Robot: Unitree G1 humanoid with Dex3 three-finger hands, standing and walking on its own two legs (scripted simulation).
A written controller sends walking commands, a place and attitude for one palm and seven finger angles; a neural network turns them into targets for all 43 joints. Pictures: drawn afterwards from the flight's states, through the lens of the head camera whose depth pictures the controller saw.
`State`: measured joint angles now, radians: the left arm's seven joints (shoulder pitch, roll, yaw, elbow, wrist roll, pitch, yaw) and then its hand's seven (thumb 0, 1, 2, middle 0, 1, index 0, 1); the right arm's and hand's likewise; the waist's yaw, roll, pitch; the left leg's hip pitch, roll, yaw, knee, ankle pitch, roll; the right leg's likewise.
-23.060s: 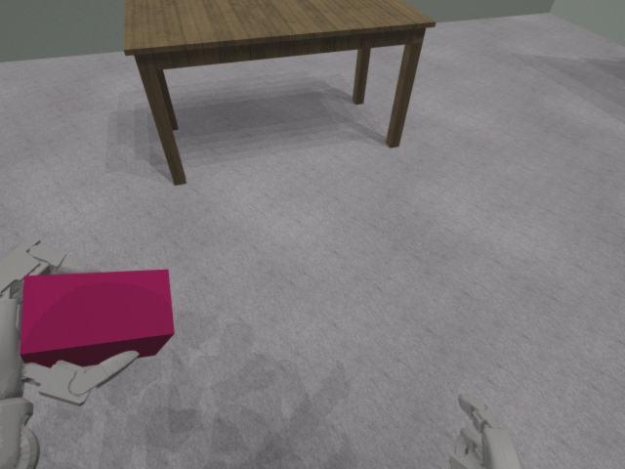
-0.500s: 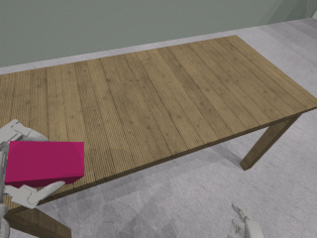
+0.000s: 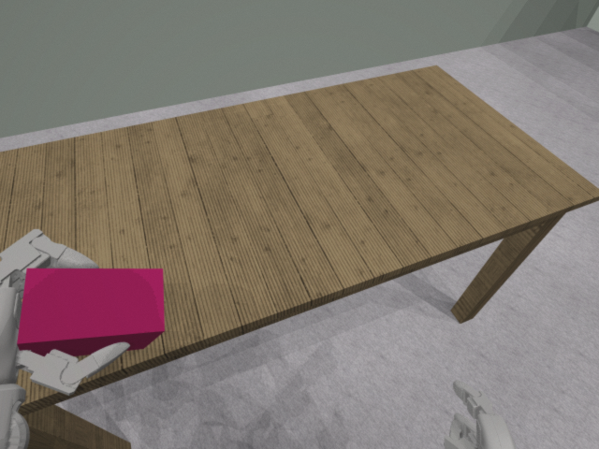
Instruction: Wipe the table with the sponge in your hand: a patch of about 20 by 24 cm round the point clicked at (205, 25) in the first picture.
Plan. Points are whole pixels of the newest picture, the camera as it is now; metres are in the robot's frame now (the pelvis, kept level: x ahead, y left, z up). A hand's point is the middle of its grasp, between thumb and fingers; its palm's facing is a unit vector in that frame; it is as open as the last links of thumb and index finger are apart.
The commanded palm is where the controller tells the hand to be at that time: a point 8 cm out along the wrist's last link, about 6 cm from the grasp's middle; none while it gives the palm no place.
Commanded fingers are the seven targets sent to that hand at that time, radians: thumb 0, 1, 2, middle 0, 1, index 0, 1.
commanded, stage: shuffle to correct the standing spot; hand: left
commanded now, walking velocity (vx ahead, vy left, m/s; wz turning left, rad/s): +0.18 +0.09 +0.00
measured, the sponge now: (113, 313) +0.23 +0.21 +0.13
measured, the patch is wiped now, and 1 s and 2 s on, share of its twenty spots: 0.00 0.00 0.00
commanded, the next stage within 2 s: come to a stop and stand still in 0.24 s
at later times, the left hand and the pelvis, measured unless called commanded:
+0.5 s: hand (2, 274) +0.24 +0.30 +0.17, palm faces +0.48 -0.77 -0.42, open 10.4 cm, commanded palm +0.16 +0.29 +0.18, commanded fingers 0.00 0.10 1.30 -1.20 -1.60 -1.20 -1.60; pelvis -0.01 +0.02 +0.00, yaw -2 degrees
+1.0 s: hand out of the picture +0.20 +0.30 +0.16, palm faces +0.37 -0.87 -0.31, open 10.4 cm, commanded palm +0.14 +0.33 +0.18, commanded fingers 0.00 0.10 1.30 -1.20 -1.60 -1.20 -1.60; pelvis -0.03 +0.05 +0.00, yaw -3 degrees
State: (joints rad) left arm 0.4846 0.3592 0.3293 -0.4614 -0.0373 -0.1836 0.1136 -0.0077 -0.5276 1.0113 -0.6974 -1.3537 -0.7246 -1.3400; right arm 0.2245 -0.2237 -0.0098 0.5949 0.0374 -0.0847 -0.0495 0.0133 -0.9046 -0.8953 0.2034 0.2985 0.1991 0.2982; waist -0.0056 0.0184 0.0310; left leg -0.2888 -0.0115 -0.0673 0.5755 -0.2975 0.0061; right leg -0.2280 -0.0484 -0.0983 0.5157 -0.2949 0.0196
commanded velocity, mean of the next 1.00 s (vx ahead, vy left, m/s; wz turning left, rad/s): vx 0.06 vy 0.03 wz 0.00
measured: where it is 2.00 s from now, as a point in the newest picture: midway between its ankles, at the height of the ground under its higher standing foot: outside the picture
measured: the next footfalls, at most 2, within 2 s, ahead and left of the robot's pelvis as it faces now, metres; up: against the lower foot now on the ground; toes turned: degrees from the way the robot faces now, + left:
none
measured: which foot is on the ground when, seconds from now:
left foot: down 0.00-1.00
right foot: down 0.00-1.00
